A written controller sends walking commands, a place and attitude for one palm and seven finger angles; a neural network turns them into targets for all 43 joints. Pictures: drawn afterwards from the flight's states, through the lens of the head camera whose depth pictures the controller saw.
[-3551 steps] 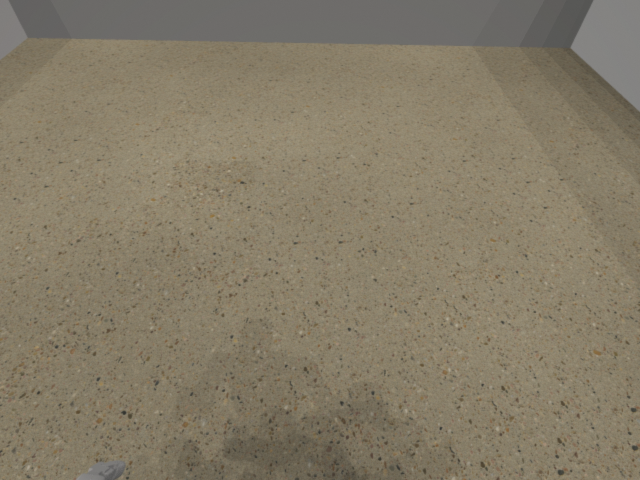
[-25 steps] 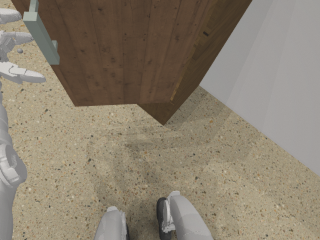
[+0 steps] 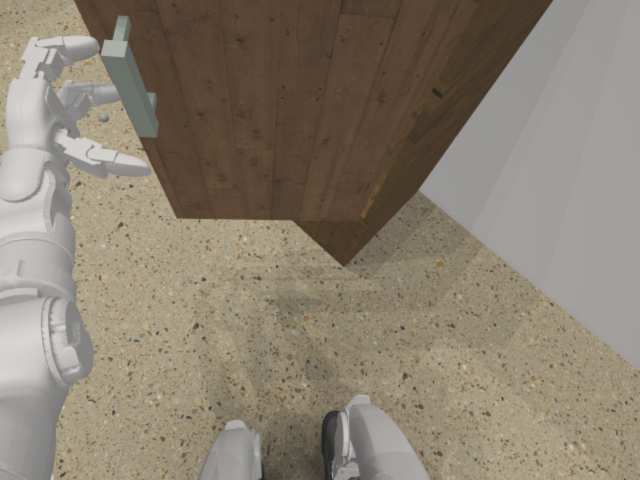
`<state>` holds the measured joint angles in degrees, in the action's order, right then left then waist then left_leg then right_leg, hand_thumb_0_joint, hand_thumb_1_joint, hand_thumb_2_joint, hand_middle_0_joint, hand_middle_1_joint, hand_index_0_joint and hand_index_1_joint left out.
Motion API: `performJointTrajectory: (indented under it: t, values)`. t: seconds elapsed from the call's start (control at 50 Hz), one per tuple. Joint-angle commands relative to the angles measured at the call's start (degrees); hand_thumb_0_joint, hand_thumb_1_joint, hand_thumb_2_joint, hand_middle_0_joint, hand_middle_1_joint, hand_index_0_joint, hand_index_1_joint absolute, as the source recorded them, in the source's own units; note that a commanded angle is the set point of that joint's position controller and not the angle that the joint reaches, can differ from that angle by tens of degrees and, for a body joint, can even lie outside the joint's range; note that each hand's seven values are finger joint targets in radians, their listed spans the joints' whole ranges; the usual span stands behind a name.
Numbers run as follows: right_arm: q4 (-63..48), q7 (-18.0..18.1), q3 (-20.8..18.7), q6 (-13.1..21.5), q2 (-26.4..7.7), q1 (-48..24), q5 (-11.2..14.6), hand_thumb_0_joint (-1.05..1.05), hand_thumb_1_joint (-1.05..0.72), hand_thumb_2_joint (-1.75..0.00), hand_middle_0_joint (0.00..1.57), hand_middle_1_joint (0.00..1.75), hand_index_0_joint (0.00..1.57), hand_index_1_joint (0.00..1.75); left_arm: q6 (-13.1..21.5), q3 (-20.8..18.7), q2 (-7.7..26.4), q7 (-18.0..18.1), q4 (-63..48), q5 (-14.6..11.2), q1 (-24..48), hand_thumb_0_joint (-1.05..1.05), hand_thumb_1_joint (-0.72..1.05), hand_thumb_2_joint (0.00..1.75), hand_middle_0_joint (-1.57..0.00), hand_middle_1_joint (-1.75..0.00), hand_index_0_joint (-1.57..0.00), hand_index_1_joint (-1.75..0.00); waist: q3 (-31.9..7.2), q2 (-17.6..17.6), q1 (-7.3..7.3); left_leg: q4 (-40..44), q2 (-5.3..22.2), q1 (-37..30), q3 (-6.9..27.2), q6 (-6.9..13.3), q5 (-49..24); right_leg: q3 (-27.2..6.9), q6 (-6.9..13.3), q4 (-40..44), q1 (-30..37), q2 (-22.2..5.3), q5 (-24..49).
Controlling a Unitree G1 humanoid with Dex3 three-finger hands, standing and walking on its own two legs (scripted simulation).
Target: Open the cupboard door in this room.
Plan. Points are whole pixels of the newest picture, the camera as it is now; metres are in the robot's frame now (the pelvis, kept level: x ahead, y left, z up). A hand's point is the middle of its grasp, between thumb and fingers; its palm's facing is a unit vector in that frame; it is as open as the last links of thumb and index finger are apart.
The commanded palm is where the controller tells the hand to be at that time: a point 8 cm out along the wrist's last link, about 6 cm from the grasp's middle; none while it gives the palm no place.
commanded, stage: slide the fingers in behind the handle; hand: left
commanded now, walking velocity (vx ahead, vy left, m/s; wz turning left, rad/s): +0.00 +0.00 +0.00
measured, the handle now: (136, 80) +0.57 +0.19 +0.06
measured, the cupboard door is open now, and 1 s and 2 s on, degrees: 45 45 49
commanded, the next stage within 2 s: close the thumb around the handle in 0.82 s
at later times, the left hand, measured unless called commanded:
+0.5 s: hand (155, 118) +0.52 +0.17 +0.06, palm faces +0.00 -1.00 -0.02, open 14.1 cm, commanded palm +0.50 +0.21 +0.06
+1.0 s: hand (154, 122) +0.52 +0.17 +0.06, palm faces -0.01 -1.00 -0.02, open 14.0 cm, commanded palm +0.50 +0.20 +0.06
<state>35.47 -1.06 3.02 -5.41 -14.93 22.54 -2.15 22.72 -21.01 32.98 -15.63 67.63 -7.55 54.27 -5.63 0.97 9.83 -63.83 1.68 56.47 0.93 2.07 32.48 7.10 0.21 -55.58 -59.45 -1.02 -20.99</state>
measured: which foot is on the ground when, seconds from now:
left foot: down 0.00-1.00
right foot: down 0.00-1.00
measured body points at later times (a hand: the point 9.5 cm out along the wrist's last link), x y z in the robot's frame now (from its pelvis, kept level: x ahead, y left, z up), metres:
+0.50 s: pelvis +0.00 -0.01 +0.00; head +0.15 +0.01 +0.42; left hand +0.52 +0.22 +0.06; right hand -0.01 -0.26 -0.11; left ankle -0.03 +0.09 -0.66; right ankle +0.04 -0.13 -0.66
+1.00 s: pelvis -0.01 +0.00 +0.00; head +0.14 +0.02 +0.42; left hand +0.51 +0.22 +0.06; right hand -0.01 -0.27 -0.11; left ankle -0.03 +0.09 -0.66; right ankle +0.04 -0.13 -0.66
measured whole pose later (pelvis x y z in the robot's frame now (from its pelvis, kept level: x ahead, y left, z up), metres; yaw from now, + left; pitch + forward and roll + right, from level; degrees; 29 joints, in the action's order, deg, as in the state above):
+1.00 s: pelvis -0.01 +0.00 +0.00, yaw -1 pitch +24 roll -3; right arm 34.2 -0.8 2.8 -4.4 -15.5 22.4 -1.9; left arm 25.5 -21.6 28.7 -12.5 68.2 -4.5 53.3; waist -5.6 1.3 11.0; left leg -63.3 1.7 55.5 -1.0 2.1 32.0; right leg 5.0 0.3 -56.7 -60.0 -0.8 -20.7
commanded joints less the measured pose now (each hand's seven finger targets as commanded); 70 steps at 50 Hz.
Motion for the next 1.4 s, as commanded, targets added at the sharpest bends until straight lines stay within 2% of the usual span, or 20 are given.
performJointTrajectory:
  t: [0.0, 0.1, 0.14, 0.18, 0.26, 0.32, 0.4, 0.48, 0.52, 0.58, 0.72, 0.78, 0.9, 0.96, 1.06, 1.14, 1.2, 1.28, 1.34, 1.38]
  values:
    - [-0.75, 0.76, -4.5, 0.34, -11.2, 11.91, -0.08, 0.0, -0.9, -0.9, 0.2, 0.3, 0.2, 0.3, 4.57, 5.51, 2.85, -3.22, -14.24, 1.95, 26.42, 0.0, -0.5, 0.3, -0.3, -1.2, -0.3, -1.2, -30.2, 14.73, 3.98, 7.31, 0.8, -27.24, 5.83, -4.22, -41.55, -2.47, 1.73, 2.51, 9.84, 3.51, 16.18]
    - [-0.1, 0.49, -4.76, 0.54, -11.04, 11.74, -0.09, 0.0, -0.9, -0.9, 0.2, 0.3, 0.2, 0.3, 4.49, 7.18, -0.48, -2.22, -13.58, 1.26, 27.28, 0.0, -0.5, 0.3, -0.3, -1.2, -0.3, -1.2, -28.8, 12.42, 4.86, 7.19, 0.54, -26.06, 5.47, -3.72, -39.86, -2.54, 1.55, 3.06, 10.16, 3.54, 16.75]
    - [-0.25, 0.79, -4.58, 0.43, -11.12, 11.51, 0.09, 0.0, -0.9, -0.9, 0.2, 0.3, 0.2, 0.3, 4.22, 4.18, 2.29, -1.27, -12.57, 0.78, 28.03, 0.0, -0.5, 0.3, -0.3, -1.2, -0.3, -1.2, -27.88, 10.46, 4.63, 7.51, 0.29, -22.86, 5.16, -3.29, -36.98, -2.67, 1.59, 2.74, 12.03, 3.44, 16.74]
    - [-1.08, 0.83, -4.41, 0.72, -10.84, 11.48, -0.09, 0.0, -0.9, -0.9, 0.2, 0.3, 0.2, 0.3, 4.97, 0.46, 5.55, 0.5, -14.56, 0.61, 28.5, 0.0, -0.5, 0.3, -0.3, -1.2, -0.3, -1.2, -32.07, 13.01, 3.0, 7.15, 0.01, -23.51, 4.92, -3.59, -39.55, -3.02, 1.73, 1.76, 14.02, 3.27, 18.76]
    - [-3.32, 0.25, -3.93, 0.78, -10.34, 11.23, -0.41, 0.0, -0.9, -0.9, 0.2, 0.3, 0.2, 0.3, 6.39, -3.67, 10.64, 4.31, -14.08, 3.56, 23.97, 0.0, -0.5, 0.3, -0.3, -1.2, -0.3, -1.2, -30.36, 9.51, 1.17, 7.26, -0.54, -16.9, 3.43, -2.41, -37.13, -3.87, 1.71, 0.84, 19.64, 3.09, 21.67]
    - [-3.97, 0.07, -3.98, 0.63, -10.16, 10.5, 0.13, 0.0, -0.9, -0.9, 0.2, 0.3, 0.2, 0.3, 6.37, -0.51, 7.28, 3.7, -12.81, 4.11, 22.54, 0.0, -0.5, 0.3, -0.3, -1.2, -0.3, -1.2, -28.89, 7.6, 1.99, 7.81, -0.73, -14.54, 2.2, -1.61, -31.87, -4.72, 1.27, 1.81, 21.02, 2.99, 20.92]
    - [-4.33, 0.65, -4.02, 0.96, -10.46, 10.82, 0.42, 0.0, -0.9, -0.9, 0.2, 0.3, 0.2, 0.3, 6.17, -3.13, 9.71, 2.38, -13.59, 2.63, 22.71, 0.0, -0.5, 0.3, -0.3, -1.2, -0.3, -1.2, -32.07, 6.97, 1.41, 8.19, -1.03, -13.08, 1.49, -1.14, -29.54, -5.55, 1.24, 1.97, 24.81, 2.9, 22.15]
    - [-3.78, 0.84, -4.1, 1.11, -10.52, 11.04, 0.45, 0.0, -0.9, -0.9, 0.2, 0.3, 0.2, 0.3, 6.35, -2.88, 9.63, 1.79, -14.62, 2.27, 23.16, 0.0, -0.5, 0.3, -0.3, -1.2, -0.3, -1.2, -31.55, 8.48, 1.6, 8.2, -0.76, -14.56, 1.64, -1.29, -30.62, -5.42, 1.17, 2.08, 22.96, 2.87, 21.89]
    - [-3.48, 0.91, -4.06, 1.25, -10.6, 10.99, 0.51, 0.0, -0.9, -0.9, 0.2, 0.3, 0.2, 0.3, 5.96, -2.41, 8.55, 1.77, -12.63, 1.96, 22.37, 0.0, -0.5, 0.3, -0.3, -1.2, -0.3, -1.2, -29.08, 5.71, 2.03, 8.26, -0.8, -12.81, 1.43, -0.98, -27.99, -5.45, 1.01, 2.65, 22.45, 2.98, 20.2]
    - [-3.32, 1.09, -4.22, 1.52, -10.9, 11.39, 0.34, 0.0, -0.9, -0.9, 0.2, 0.3, 0.2, 0.3, 6.48, -4.4, 11.2, 1.91, -13.77, 2.14, 23.4, 0.0, -0.5, 0.3, -0.3, -1.2, -0.3, -1.2, -31.82, 8.7, 1.32, 8.06, -0.93, -14.21, 1.52, -1.23, -29.08, -5.56, 1.2, 2.22, 22.39, 2.84, 20.39]
    - [-3.05, 0.95, -4.4, 1.49, -10.81, 11.0, 0.41, 0.0, -0.9, -0.9, 0.2, 0.3, 0.2, 0.3, 6.36, -0.91, 6.58, 2.02, -13.01, 1.98, 22.36, 0.0, -0.5, 0.3, -0.3, -1.2, -0.3, -1.2, -28.76, 7.67, 2.13, 8.47, -0.56, -16.03, 2.18, -1.63, -30.07, -4.73, 1.08, 2.56, 19.28, 2.92, 18.84]
    - [-2.89, 1.05, -4.54, 1.59, -11.13, 11.14, 0.21, 0.0, -0.9, -0.9, 0.2, 0.3, 0.2, 0.3, 7.19, -1.86, 8.32, 2.4, -15.38, 2.17, 24.48, 0.0, -0.5, 0.3, -0.3, -1.2, -0.3, -1.2, -31.57, 9.84, 1.69, 8.35, -0.57, -18.08, 2.57, -1.9, -31.37, -4.75, 1.25, 2.13, 19.17, 2.84, 18.92]
    - [-2.73, 1.16, -4.23, 1.61, -11.1, 10.82, 0.3, 0.0, -0.9, -0.9, 0.2, 0.3, 0.2, 0.3, 6.78, -1.29, 7.66, 2.67, -12.14, 2.52, 24.55, 0.0, -0.5, 0.3, -0.3, -1.2, -0.3, -1.2, -28.35, 7.82, 2.32, 8.5, -0.78, -15.1, 2.55, -1.61, -28.09, -4.78, 1.15, 2.31, 18.6, 2.82, 17.04]
    - [-2.93, 1.36, -4.06, 1.79, -11.18, 10.78, 0.23, 0.0, -0.9, -0.9, 0.2, 0.3, 0.2, 0.3, 6.55, -1.07, 7.72, 2.72, -11.27, 2.68, 25.54, 0.0, -0.33, 0.37, -0.31, -1.22, -0.31, -1.22, -27.34, 8.55, 2.83, 8.41, -0.86, -15.13, 2.79, -1.6, -27.91, -4.49, 1.31, 2.12, 17.07, 2.76, 16.2]
    - [-3.12, 1.21, -4.16, 1.89, -11.24, 11.3, -0.07, 0.0, -0.9, -0.9, 0.2, 0.3, 0.2, 0.3, 6.75, -1.33, 7.65, 2.74, -12.2, 2.55, 25.49, 0.0, -0.05, 0.49, -0.33, -1.25, -0.33, -1.25, -31.64, 9.6, 2.5, 7.45, -0.55, -17.92, 3.33, -2.18, -32.57, -4.24, 1.34, 1.23, 16.67, 2.85, 18.05]
    - [-2.74, 1.09, -4.05, 1.52, -11.27, 11.0, 0.14, 0.0, -0.9, -0.9, 0.2, 0.3, 0.2, 0.3, 5.81, -0.97, 7.46, 2.74, -10.21, 2.78, 25.04, 0.0, 0.17, 0.59, -0.35, -1.27, -0.35, -1.27, -28.17, 7.7, 2.72, 7.93, -0.51, -15.14, 3.14, -1.98, -28.74, -4.3, 1.11, 1.89, 16.46, 2.86, 16.09]
    - [-2.9, 1.15, -4.11, 1.66, -11.13, 11.22, -0.04, 0.0, -0.9, -0.9, 0.2, 0.3, 0.2, 0.3, 6.15, -1.42, 8.13, 2.83, -12.27, 3.0, 26.47, 0.0, 0.34, 0.66, -0.36, -1.29, -0.36, -1.29, -31.46, 9.65, 2.52, 7.46, -0.61, -16.82, 3.09, -2.13, -30.55, -4.49, 1.15, 1.43, 17.01, 2.82, 17.41]
    - [-2.74, 1.11, -4.21, 1.58, -11.27, 11.59, -0.07, 0.0, -0.9, -0.9, 0.2, 0.3, 0.2, 0.3, 6.38, -2.43, 8.72, 2.95, -12.17, 2.59, 25.09, 0.0, 0.56, 0.76, -0.38, -1.31, -0.38, -1.31, -31.31, 9.09, 1.95, 7.6, -0.38, -17.39, 3.36, -2.42, -32.54, -4.26, 1.25, 1.48, 17.36, 2.9, 18.21]
    - [-2.62, 0.95, -4.24, 1.51, -10.91, 11.4, 0.07, 0.0, -0.9, -0.9, 0.2, 0.3, 0.2, 0.3, 6.05, 0.11, 5.56, 2.83, -11.52, 2.68, 24.42, 0.0, 0.73, 0.83, -0.39, -1.33, -0.39, -1.33, -29.55, 7.89, 2.77, 7.93, -0.4, -16.93, 3.13, -2.19, -31.2, -4.14, 1.09, 1.97, 16.95, 3.01, 17.71]
    - [-2.52, 1.03, -4.3, 1.54, -11.24, 11.53, -0.09, 0.0, -0.9, -0.9, 0.2, 0.3, 0.2, 0.3, 6.56, -1.43, 7.6, 3.11, -12.65, 2.7, 25.67, 0.0, 0.84, 0.88, -0.4, -1.34, -0.4, -1.34, -30.39, 9.41, 2.41, 7.77, -0.42, -17.49, 3.19, -2.26, -31.57, -4.31, 1.15, 1.89, 16.69, 2.91, 17.54]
